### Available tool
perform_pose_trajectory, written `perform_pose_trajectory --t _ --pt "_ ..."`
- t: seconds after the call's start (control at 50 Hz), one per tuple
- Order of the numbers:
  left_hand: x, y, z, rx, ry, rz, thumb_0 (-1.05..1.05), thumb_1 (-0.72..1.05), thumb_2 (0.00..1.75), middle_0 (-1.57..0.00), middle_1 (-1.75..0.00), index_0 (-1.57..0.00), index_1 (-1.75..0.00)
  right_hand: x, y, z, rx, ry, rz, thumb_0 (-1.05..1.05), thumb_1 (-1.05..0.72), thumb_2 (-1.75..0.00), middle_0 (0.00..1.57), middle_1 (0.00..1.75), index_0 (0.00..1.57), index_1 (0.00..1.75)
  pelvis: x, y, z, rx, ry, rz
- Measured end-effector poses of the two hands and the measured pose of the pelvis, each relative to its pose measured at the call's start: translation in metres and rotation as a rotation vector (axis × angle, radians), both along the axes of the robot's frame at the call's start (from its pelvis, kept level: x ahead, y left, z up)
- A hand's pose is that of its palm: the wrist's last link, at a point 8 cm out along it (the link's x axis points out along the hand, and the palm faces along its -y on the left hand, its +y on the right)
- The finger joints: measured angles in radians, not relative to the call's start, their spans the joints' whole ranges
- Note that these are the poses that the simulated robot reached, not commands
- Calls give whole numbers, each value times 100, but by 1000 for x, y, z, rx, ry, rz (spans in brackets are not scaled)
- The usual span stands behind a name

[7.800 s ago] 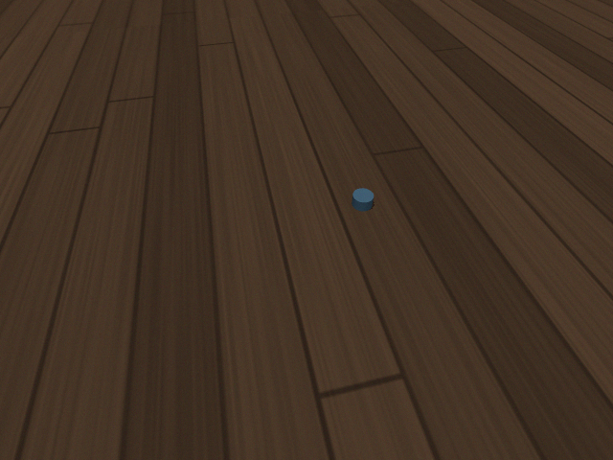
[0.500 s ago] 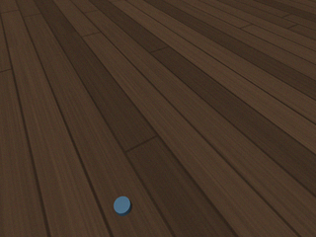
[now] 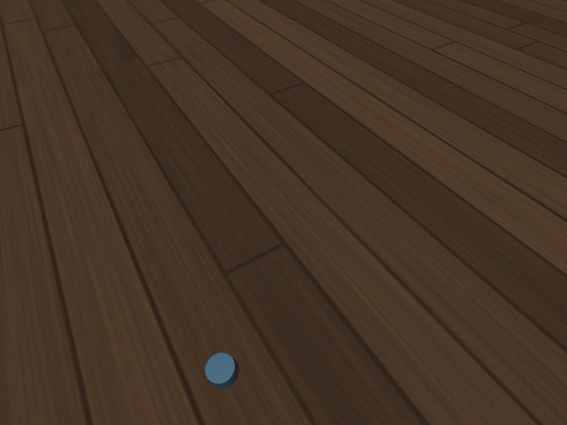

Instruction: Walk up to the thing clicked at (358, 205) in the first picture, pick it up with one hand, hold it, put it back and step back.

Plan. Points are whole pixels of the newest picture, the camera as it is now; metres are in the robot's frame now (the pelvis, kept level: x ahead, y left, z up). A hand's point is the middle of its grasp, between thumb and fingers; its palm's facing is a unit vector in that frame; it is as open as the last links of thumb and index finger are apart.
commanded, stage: stand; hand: left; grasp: from above
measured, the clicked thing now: (221, 370) +0.43 +0.24 -0.75
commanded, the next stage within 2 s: rise first in 0.24 s
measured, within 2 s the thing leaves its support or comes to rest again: neither
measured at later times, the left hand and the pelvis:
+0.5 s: hand out of the picture +0.12 +0.25 -0.16, palm faces +0.01 -0.94 -0.33, open 8.1 cm; pelvis -0.01 +0.00 -0.01, yaw +1 degrees
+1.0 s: hand out of the picture +0.12 +0.26 -0.22, palm faces -0.14 -0.88 -0.44, open 14.0 cm; pelvis -0.02 +0.01 -0.08, yaw +0 degrees
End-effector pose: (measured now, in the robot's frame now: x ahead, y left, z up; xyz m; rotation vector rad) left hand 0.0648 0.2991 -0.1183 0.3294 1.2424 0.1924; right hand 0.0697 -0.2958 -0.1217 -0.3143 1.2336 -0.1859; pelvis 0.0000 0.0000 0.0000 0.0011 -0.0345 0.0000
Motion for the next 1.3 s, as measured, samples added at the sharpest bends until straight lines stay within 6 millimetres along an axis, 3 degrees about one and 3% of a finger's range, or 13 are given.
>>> perform_pose_trajectory --t 0.36,0.42,0.54,0.6,0.72,0.88,1.0,1.16,1.3 --pt "0 -1 -1 -3 -1 0 0 90 90 -20 -30 -20 -31 -2 -1 1 -3 4 -1 0 -91 -90 20 30 20 30 0 -1 0 -1 -1 1" --pt "15 -5 0 -10 -75 26 1 86 92 -20 -34 -19 -35 3 4 1 0 -70 -10 1 -92 -91 20 30 20 30 -4 0 -3 -3 33 12" --pt "60 -5 -11 -16 -125 -22 1 60 95 -14 -60 -14 -60 6 25 -6 35 -142 -14 1 -93 -91 20 30 20 30 -15 -1 -15 -5 119 8" --pt "73 -3 -13 5 -145 -57 0 41 97 -10 -76 -11 -75 3 34 -9 56 -165 -31 1 -93 -91 20 30 20 30 -16 1 -20 -4 144 0" --pt "72 -1 -22 46 -103 -86 0 1 98 -6 -97 -7 -96 6 45 -16 80 -211 -43 1 -91 -90 20 30 20 30 -14 6 -31 -7 181 -6" --pt "61 3 -45 72 -103 -119 0 -39 99 -6 -105 -7 -105 28 47 -31 60 -300 2 1 -89 -90 20 30 20 30 -18 10 -59 -15 247 -5" --pt "53 3 -59 96 -101 -159 0 -51 100 -7 -106 -7 -107 50 50 -42 47 -361 38 1 -89 -90 20 30 20 30 -20 11 -77 -25 288 -2" --pt "46 4 -76 131 -89 -208 0 -54 99 -7 -107 -7 -108 71 60 -55 50 -439 79 1 -90 -90 20 30 20 30 -23 12 -99 -35 340 -1" --pt "57 10 -107 190 -87 -303 -1 -54 98 -6 -108 -6 -109 76 64 -83 53 -464 120 1 -89 -90 20 30 20 30 -31 12 -128 -40 408 0"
